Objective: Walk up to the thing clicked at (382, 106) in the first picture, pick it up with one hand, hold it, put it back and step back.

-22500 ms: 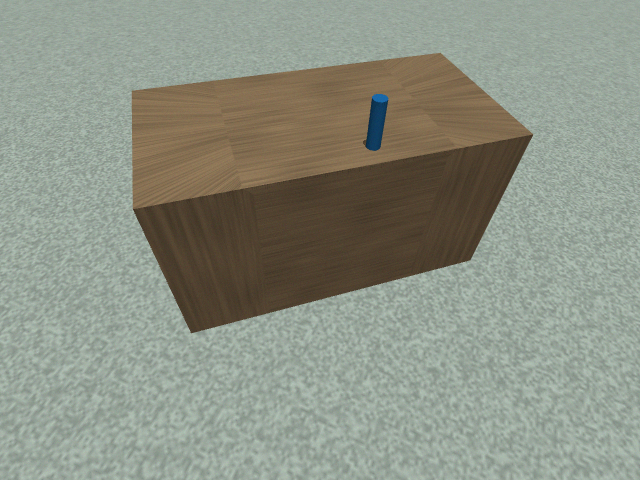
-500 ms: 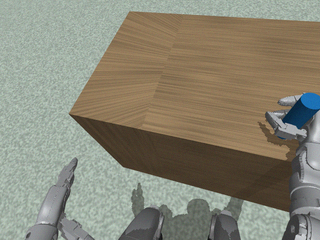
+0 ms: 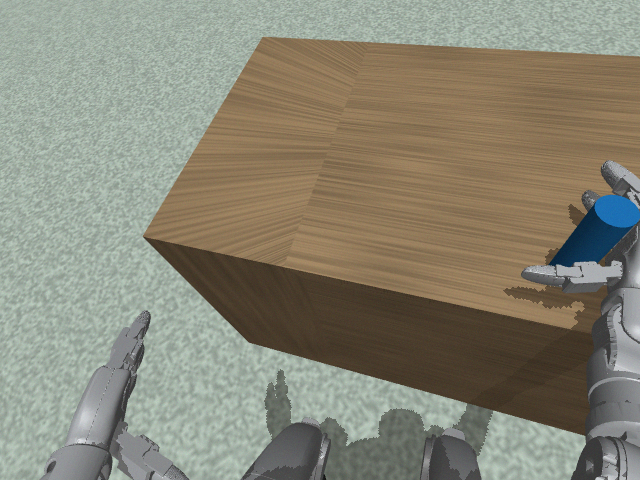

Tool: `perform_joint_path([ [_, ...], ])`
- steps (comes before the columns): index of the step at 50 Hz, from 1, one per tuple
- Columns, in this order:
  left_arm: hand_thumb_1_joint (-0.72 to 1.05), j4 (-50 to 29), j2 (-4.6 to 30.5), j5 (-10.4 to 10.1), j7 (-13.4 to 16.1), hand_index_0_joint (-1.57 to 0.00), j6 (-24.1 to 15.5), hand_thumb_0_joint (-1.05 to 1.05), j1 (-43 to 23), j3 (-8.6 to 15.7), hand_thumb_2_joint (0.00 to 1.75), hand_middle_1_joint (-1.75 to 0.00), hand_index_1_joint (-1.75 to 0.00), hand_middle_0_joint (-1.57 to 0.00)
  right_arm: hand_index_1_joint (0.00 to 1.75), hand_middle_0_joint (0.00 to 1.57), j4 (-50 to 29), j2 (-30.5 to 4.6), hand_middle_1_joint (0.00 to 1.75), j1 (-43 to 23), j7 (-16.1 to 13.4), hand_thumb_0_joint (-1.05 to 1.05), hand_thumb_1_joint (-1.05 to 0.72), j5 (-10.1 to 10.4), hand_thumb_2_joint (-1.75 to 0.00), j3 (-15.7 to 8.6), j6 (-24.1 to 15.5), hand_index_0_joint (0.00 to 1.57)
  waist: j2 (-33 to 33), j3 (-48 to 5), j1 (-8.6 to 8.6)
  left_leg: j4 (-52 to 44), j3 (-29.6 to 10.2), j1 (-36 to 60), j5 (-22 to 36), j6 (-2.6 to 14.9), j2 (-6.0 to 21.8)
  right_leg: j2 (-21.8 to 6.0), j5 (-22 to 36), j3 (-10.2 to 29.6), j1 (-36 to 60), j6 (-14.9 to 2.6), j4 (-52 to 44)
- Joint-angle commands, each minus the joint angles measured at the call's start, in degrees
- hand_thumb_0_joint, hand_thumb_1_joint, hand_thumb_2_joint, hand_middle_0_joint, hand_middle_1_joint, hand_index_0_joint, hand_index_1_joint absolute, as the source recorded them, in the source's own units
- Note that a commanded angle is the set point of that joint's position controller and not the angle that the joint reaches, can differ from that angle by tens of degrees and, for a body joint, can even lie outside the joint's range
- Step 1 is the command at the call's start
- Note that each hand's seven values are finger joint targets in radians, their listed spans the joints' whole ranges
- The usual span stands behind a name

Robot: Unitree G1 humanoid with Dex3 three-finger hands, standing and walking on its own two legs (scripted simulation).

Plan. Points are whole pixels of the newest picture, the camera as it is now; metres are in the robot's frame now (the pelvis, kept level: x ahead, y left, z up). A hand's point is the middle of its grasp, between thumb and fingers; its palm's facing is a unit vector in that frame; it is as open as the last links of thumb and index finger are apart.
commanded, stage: withdraw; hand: right
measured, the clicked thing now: (586, 246) +0.44 -0.23 +0.01
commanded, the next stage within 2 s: rise in 0.20 s
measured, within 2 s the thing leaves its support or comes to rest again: neither
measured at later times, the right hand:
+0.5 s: hand out of the picture +0.45 -0.31 +0.13, palm faces +0.27 +0.94 -0.21, open 17.3 cm
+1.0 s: hand out of the picture +0.27 -0.30 +0.09, palm faces +0.34 +0.88 -0.34, open 17.1 cm
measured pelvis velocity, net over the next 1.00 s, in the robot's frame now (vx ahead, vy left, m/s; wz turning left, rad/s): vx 0.04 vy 0.00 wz -0.04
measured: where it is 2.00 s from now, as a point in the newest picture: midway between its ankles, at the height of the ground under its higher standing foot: outside the picture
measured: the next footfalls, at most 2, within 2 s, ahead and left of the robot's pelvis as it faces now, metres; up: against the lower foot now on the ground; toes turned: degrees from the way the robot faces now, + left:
none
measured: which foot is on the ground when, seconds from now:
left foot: down 0.00-1.00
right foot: down 0.00-1.00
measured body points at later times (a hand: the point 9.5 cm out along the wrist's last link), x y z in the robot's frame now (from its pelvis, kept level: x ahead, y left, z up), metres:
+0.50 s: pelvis +0.02 -0.01 +0.06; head +0.08 -0.03 +0.50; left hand +0.16 +0.25 +0.04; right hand +0.43 -0.36 +0.14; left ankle +0.00 +0.15 -0.63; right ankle +0.06 -0.13 -0.63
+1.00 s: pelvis +0.04 +0.00 +0.09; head +0.06 +0.00 +0.53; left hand +0.19 +0.25 +0.03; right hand +0.25 -0.34 +0.11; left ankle +0.00 +0.15 -0.63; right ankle +0.06 -0.13 -0.63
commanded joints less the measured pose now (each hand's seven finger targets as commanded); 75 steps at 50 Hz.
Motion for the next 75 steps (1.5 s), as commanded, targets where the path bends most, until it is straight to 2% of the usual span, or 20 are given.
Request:
perform_joint_path([
  [1, -0.53, -8.5, 9.73, -0.65, 1.56, -0.05, -2.55, 0.0, 3.83, 6.7, 0.04, -0.05, -0.05, -0.05, 0.09, 0.1, -14.69, -17.51, 0.09, -21.78, -0.28, 0.0, 0.5, 1.56, -0.07, -2.39, -3.04, 0.1, -13.7, -25.96, -2.82, -12.78, 1.72, 7.66, 19.65, 2.31, -1.15, 2.71, 15.43, -1.43, 32.06, -1.83, -12.0],
  [4, -0.53, -3.44, 8.4, -0.96, 1.78, -0.05, -2.61, 0.0, 2.33, 5.63, 0.04, -0.05, -0.05, -0.05, 0.06, 0.07, -16.05, -22.11, 0.06, -25.92, 0.08, 0.0, 0.55, 1.73, -0.04, -4.21, -1.69, 0.06, -15.75, -20.84, -3.95, -14.48, 0.71, 6.87, 17.29, 2.59, -0.6, 2.66, 13.35, -1.93, 31.2, -1.49, -13.82],
  [6, -0.53, 0.62, 6.51, -1.03, 1.65, -0.05, -2.95, 0.0, 0.93, 3.87, 0.04, -0.05, -0.05, -0.05, 0.06, 0.05, -11.02, -18.26, 0.06, -23.88, 1.41, 0.0, 0.58, 2.12, -0.04, -1.86, -0.22, 0.05, -14.25, -14.94, -3.47, -15.07, 0.85, 5.86, 15.63, 2.63, -0.41, 2.68, 10.57, -1.89, 28.09, -1.54, -15.27],
  [13, -0.53, -1.55, 12.08, -2.66, 3.78, -0.06, -4.95, 0.0, -3.28, 6.58, 0.02, -0.05, -0.05, -0.05, 0.04, 0.06, -8.97, -22.75, 0.04, -30.98, 7.17, 0.0, 0.48, 3.32, -0.05, -1.48, 6.5, 0.06, -10.57, -26.19, -1.28, -18.82, 2.29, 13.62, 19.59, 2.28, -0.6, 2.36, 14.49, -0.97, 38.93, -1.66, -19.01],
  [16, -0.57, 0.62, 12.68, -3.72, 4.01, -0.06, -5.1, 0.0, -1.25, 6.42, 0.07, -0.06, -0.07, -0.07, 0.05, 0.07, -1.44, -20.61, 0.05, -25.53, 9.45, 0.0, 0.41, 4.41, -0.06, -0.46, 10.02, 0.07, -4.65, -20.7, -1.39, -20.9, 2.92, 14.91, 20.57, 1.71, -0.67, 2.53, 15.49, -0.74, 36.56, -2.18, -20.22],
  [17, -0.56, -3.36, 12.18, -4.47, 3.96, -0.06, -3.55, 0.0, -2.19, 6.03, 0.06, -0.05, -0.06, -0.07, 0.05, 0.07, -2.48, -33.28, 0.05, -23.53, 6.03, 0.0, 0.44, -2.39, -0.06, -2.33, 12.24, 0.07, -4.59, -20.59, -7.78, -23.45, 1.63, 18.74, 19.86, 1.73, -0.08, 3.17, 16.02, -2.45, 37.55, -1.77, -22.46],
  [19, -0.55, 0.7, 9.59, -4.68, 2.95, -0.05, -1.88, 0.0, 0.99, 4.21, 0.06, -0.05, -0.06, -0.06, 0.06, 0.06, -1.14, -23.35, 0.06, -23.82, 2.54, 0.0, 0.5, -1.05, -0.05, 2.65, 14.48, 0.07, -4.69, -15.72, -5.9, -24.48, 1.34, 18.1, 19.67, 1.64, -0.21, 3.23, 15.29, -3.07, 36.82, -1.8, -23.64],
  [24, -0.5, 5.16, 7.17, -5.18, 0.89, -0.05, -0.22, 0.0, -0.47, 0.27, 0.06, -0.04, -0.05, -0.05, 0.06, 0.06, -6.76, -35.56, 0.06, -24.12, -1.45, 0.0, 0.56, -3.55, -0.04, -2.4, 17.43, 0.06, -8.03, -15.98, -10.43, -25.96, 1.05, 22.88, 22.03, 1.92, 0.5, 4.12, 18.33, -4.22, 37.87, -1.95, -25.87],
  [28, -0.53, 3.84, 11.36, -5.58, 1.46, -0.05, 0.4, 0.0, -2.83, 4.16, 0.07, -0.05, -0.05, -0.05, 0.06, 0.05, -13.34, -37.42, 0.06, -24.65, -4.6, 0.0, 0.57, -3.92, -0.05, -3.71, 18.0, 0.06, -9.25, -22.92, -10.52, -26.97, 1.33, 27.77, 28.38, 1.87, 0.41, 3.8, 25.5, -4.4, 46.47, -1.43, -26.95],
  [32, -0.54, 4.98, 13.06, -5.91, 3.02, -0.04, 0.44, 0.0, -4.89, 6.53, 0.09, -0.05, -0.05, -0.05, 0.06, 0.06, -13.14, -27.33, 0.06, -13.74, -7.07, 0.0, 0.52, -3.35, -0.06, 1.19, 19.42, 0.05, -9.16, -18.7, -9.5, -28.69, 2.3, 25.79, 26.3, 2.24, 0.0, 2.73, 26.74, -3.89, 50.88, -0.86, -29.89],
  [34, -0.53, 7.74, 9.26, -6.15, 3.2, -0.04, 0.42, 0.0, -2.94, 2.87, 0.09, -0.04, -0.05, -0.05, 0.06, 0.06, -13.6, -22.18, 0.06, -8.9, -7.41, 0.0, 0.51, -2.78, -0.06, 4.34, 20.26, 0.05, -8.47, -13.68, -9.55, -30.27, 2.46, 25.35, 25.18, 2.19, 0.24, 2.76, 24.84, -4.23, 49.82, -1.03, -31.22],
  [41, -0.51, 11.31, 7.31, -7.19, 2.77, -0.05, 0.63, 0.0, 2.15, 1.8, 0.08, -0.05, -0.05, -0.05, 0.05, 0.06, -34.76, -17.03, 0.05, 12.29, -6.98, 0.0, 0.47, -0.09, -0.07, 6.56, 22.82, 0.06, -8.1, -9.94, -11.76, -32.14, 3.17, 28.39, 27.77, 2.55, 0.54, 3.02, 28.68, -5.46, 51.86, -1.04, -33.09],
  [44, -0.48, 12.66, 10.93, -7.52, 3.33, -0.05, 1.34, 0.0, 1.15, 6.64, 0.09, -0.05, -0.05, -0.05, 0.05, 0.06, -45.81, -18.57, 0.05, 25.14, -7.74, 0.0, 0.45, 1.11, -0.07, 2.81, 24.0, 0.06, -7.76, -6.48, -12.74, -33.24, 3.12, 30.91, 27.64, 2.16, 1.13, 3.45, 26.44, -5.76, 49.73, -1.27, -34.24],
  [46, -0.45, 14.47, 9.69, -7.34, 3.38, -0.04, 1.49, 0.0, 0.62, 6.1, 0.09, -0.05, -0.05, -0.05, 0.06, 0.06, -49.95, -13.1, 0.05, 28.01, -7.61, 0.0, 0.45, 1.58, -0.07, 6.54, 24.86, 0.06, -7.5, -6.34, -12.3, -33.22, 3.06, 31.31, 28.0, 2.01, 1.16, 3.48, 26.12, -5.84, 49.9, -1.33, -34.6],
  [52, -0.48, 10.36, 11.7, -6.71, 6.91, -0.05, -0.58, 0.0, -8.77, 8.85, 0.07, -0.05, -0.05, -0.05, 0.06, 0.06, -59.63, -8.44, 0.06, 40.22, -10.45, 0.0, 0.49, 1.91, -0.06, 8.21, 24.13, 0.06, -4.17, -5.59, -13.01, -33.32, 2.96, 33.69, 24.25, 1.94, 1.21, 3.32, 21.58, -5.17, 49.53, -1.31, -35.3],
  [57, -0.51, 13.47, 5.46, -6.16, 7.63, -0.06, -1.18, 0.0, -3.39, 3.89, 0.05, -0.05, -0.05, -0.05, 0.06, 0.05, -58.5, -0.98, 0.06, 53.63, -10.42, 0.0, 0.53, 1.44, -0.05, 13.27, 23.67, 0.05, -1.72, 0.31, -13.29, -33.95, 2.24, 32.32, 21.75, 1.38, 1.93, 4.39, 18.24, -6.41, 45.34, -1.82, -34.67],
  [60, -0.5, 13.12, 3.28, -6.1, 7.26, -0.06, -1.35, 0.0, -3.13, 1.57, 0.05, -0.06, -0.05, -0.05, 0.06, 0.05, -62.71, -0.61, 0.06, 54.89, -9.67, 0.0, 0.54, 1.43, -0.05, 14.46, 23.44, 0.05, -2.51, 0.44, -13.66, -34.2, 1.57, 31.38, 21.47, 1.28, 2.3, 5.04, 17.87, -7.22, 44.99, -1.91, -34.01],
  [67, -0.51, 14.89, 11.55, -5.23, 9.57, -0.06, -3.79, 0.0, -5.89, 10.8, 0.05, -0.06, -0.05, -0.05, 0.06, 0.05, -64.57, -4.42, 0.06, 49.48, -10.4, 0.0, 0.56, 1.29, -0.05, 9.93, 23.5, 0.05, -0.09, 2.98, -10.91, -36.81, -0.62, 26.71, 12.62, 0.96, 3.5, 5.08, 10.5, -6.47, 46.38, -2.03, -33.96],
  [72, -0.52, 13.81, 3.5, -5.17, 8.87, -0.06, -4.94, 0.0, -6.3, 2.42, 0.05, -0.06, -0.05, -0.05, 0.06, 0.05, -58.47, -2.66, 0.06, 54.56, -10.32, 0.0, 0.57, 0.98, -0.05, 10.2, 21.9, 0.05, 3.12, 7.71, -14.67, -38.41, -0.83, 26.82, 6.8, 1.19, 4.09, 5.66, 8.83, -6.75, 42.8, -1.44, -33.76],
  [75, -0.52, 14.09, 5.68, -4.85, 8.68, -0.05, -5.22, 0.0, -6.58, 4.43, 0.06, -0.06, -0.05, -0.05, 0.06, 0.05, -56.42, -1.63, 0.06, 54.73, -9.92, 0.0, 0.57, 0.92, -0.05, 10.3, 21.07, 0.05, 3.43, 6.35, -14.74, -37.73, -0.68, 27.17, 6.9, 1.43, 3.93, 5.62, 9.37, -6.94, 43.19, -1.3, -34.34],
])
